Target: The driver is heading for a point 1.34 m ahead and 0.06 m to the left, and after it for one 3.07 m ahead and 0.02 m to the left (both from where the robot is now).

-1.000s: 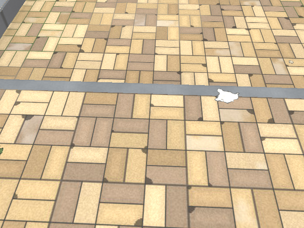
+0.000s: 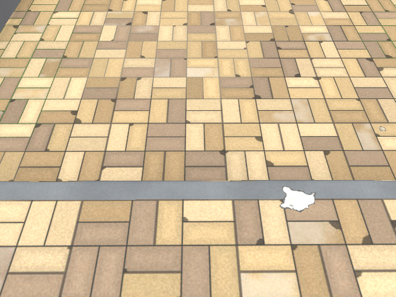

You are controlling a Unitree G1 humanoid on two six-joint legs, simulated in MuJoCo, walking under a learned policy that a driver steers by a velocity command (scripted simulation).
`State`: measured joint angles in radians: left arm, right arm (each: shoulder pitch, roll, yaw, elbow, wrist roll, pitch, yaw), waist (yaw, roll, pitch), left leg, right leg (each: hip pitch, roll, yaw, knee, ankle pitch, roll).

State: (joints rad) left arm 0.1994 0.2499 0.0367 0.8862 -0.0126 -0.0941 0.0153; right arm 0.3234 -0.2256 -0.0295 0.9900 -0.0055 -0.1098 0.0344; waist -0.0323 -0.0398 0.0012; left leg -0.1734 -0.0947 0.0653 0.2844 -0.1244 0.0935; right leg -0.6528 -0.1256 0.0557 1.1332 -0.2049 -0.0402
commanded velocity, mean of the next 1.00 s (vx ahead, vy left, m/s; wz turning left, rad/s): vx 0.34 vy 0.00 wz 0.00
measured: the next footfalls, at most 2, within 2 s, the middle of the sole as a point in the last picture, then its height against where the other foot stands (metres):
right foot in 0.30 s outside the picture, level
left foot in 0.76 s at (187, 275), level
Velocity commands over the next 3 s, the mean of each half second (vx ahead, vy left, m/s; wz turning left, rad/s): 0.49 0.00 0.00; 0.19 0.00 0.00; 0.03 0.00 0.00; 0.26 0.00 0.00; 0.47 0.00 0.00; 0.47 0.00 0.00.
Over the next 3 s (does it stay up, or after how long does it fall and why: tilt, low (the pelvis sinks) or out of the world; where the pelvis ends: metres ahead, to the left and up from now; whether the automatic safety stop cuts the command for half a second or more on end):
stays up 1.18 -0.02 -0.18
